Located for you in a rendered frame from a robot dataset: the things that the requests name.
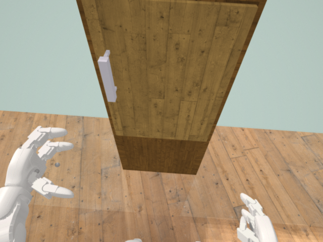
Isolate cupboard door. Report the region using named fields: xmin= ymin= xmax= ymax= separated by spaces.
xmin=81 ymin=0 xmax=258 ymax=142

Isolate handle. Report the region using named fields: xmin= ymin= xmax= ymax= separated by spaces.
xmin=97 ymin=50 xmax=117 ymax=102

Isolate robot left hand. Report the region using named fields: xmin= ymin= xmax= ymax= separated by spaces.
xmin=5 ymin=126 xmax=74 ymax=199

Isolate robot left forearm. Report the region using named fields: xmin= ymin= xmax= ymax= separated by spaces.
xmin=0 ymin=186 xmax=32 ymax=242

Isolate robot right hand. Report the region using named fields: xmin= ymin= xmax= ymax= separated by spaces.
xmin=237 ymin=193 xmax=278 ymax=242

